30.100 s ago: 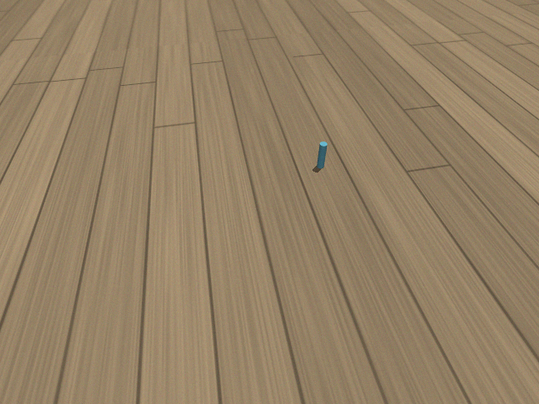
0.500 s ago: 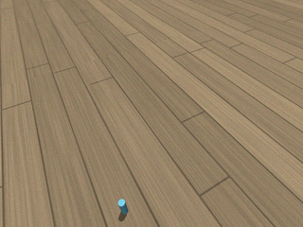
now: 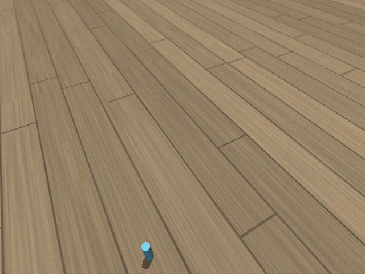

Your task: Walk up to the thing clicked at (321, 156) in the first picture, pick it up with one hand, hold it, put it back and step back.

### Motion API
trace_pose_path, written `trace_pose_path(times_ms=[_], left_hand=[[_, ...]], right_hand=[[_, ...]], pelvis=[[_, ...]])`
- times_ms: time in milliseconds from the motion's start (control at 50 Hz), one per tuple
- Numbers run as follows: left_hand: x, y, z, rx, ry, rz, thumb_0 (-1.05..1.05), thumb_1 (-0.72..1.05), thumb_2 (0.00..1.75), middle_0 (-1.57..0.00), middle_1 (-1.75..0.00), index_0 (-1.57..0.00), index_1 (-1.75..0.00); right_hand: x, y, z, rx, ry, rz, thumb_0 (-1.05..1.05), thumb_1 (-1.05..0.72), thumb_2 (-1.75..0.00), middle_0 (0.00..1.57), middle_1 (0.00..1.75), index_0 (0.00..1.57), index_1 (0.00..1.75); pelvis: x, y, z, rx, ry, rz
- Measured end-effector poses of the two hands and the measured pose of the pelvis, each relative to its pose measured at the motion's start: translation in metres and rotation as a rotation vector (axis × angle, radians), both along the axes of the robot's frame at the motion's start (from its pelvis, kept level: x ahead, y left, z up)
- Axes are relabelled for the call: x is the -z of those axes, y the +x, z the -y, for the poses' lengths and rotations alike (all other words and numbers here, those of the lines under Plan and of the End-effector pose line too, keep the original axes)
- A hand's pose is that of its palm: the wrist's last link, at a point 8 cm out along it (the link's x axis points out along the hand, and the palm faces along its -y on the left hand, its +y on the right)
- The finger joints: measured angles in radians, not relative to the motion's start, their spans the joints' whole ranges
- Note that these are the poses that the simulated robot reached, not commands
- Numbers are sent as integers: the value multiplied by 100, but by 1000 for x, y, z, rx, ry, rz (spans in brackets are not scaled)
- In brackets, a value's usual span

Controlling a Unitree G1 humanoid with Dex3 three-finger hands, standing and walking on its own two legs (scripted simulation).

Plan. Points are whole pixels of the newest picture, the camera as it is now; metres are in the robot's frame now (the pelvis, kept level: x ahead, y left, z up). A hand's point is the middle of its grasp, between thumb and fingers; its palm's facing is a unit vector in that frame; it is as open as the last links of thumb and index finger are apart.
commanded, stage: step back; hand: left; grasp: from the side
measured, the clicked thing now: (147, 251) +0.39 +0.20 -0.70
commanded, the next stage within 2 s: none
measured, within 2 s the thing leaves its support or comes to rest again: neither
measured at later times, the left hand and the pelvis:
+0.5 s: hand out of the picture +0.08 +0.30 -0.19, palm faces -0.02 -0.93 -0.36, open 7.4 cm; pelvis -0.08 +0.04 -0.03, yaw +1 degrees
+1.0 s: hand out of the picture -0.07 +0.28 -0.15, palm faces -0.06 -0.91 -0.41, open 7.4 cm; pelvis -0.19 +0.02 -0.02, yaw -4 degrees
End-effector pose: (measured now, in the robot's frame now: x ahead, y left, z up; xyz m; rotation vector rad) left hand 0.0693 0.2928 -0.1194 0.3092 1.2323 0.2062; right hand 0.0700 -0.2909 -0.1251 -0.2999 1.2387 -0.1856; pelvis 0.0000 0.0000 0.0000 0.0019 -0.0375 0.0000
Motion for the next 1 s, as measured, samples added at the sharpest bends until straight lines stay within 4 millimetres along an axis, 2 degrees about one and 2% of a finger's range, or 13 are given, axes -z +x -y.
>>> trace_pose_path(times_ms=[140, 280, 340, 420, 500, 580, 720, 880, 1000], left_hand=[[3, 0, -12, -15, 27, 17, 0, 90, 90, -21, -30, -20, -30], [10, -8, -25, 10, 47, 38, 0, 90, 90, -21, -30, -20, -30], [15, -9, -34, 34, 43, 54, 0, 90, 90, -21, -30, -20, -30], [29, -2, -50, 49, 28, 97, 0, 90, 90, -21, -30, -20, -30], [30, -3, -54, 50, 19, 121, 0, 90, 90, -20, -30, -20, -30], [26, -20, -51, 71, 2, 88, 0, 91, 90, -20, -30, -20, -30], [25, -63, -52, 97, 23, 26, 0, 90, 90, -21, -30, -20, -30], [16, -107, -36, 108, 66, 49, 0, 91, 90, -20, -30, -20, -30], [-6, -148, -26, 85, 69, 71, 0, 90, 90, -21, -30, -20, -30]], right_hand=[[2, -2, 11, 13, -13, 8, 1, -91, -90, 20, 30, 21, 30], [7, -18, 20, 10, -55, 8, 1, -91, -90, 20, 30, 21, 29], [6, -33, 14, 14, -69, 0, 1, -91, -90, 20, 30, 20, 29], [5, -64, 1, 20, -101, -15, 1, -91, -90, 20, 30, 21, 29], [-2, -101, -15, 19, -111, -83, 1, -91, -90, 20, 30, 21, 29], [-9, -123, -23, 35, -115, -100, 1, -91, -90, 21, 30, 21, 30], [-1, -130, -26, 51, -94, 5, 1, -90, -90, 21, 30, 21, 30], [22, -147, -7, 51, -43, 91, 1, -90, -90, 21, 30, 21, 30], [11, -171, 2, 51, -25, 90, 1, -91, -90, 21, 30, 21, 30]], pelvis=[[7, -19, 2, 0, -3, -12], [19, -44, -6, -8, -12, -6], [24, -53, -17, -4, -5, -3], [34, -64, -34, -16, -19, -24], [27, -80, -40, -11, -15, -15], [18, -92, -45, 4, -30, -27], [21, -119, -45, 52, -15, -19], [34, -160, -27, 75, -30, 21], [19, -185, -19, 75, 35, 7]])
